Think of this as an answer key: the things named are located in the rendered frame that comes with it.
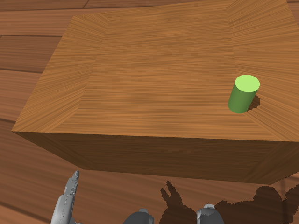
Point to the can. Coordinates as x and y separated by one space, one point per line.
243 92

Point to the left robot hand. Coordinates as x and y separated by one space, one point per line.
64 207

